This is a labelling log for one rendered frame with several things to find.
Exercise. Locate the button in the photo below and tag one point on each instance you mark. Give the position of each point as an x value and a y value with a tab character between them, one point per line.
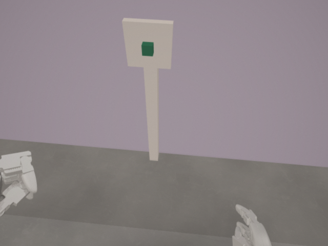
147	48

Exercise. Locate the robot right hand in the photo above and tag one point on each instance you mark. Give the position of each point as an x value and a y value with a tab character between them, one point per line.
255	235

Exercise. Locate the robot left hand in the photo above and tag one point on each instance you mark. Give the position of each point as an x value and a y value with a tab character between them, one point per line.
16	168

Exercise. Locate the panel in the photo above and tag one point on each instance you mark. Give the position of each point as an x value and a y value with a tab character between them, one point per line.
160	32

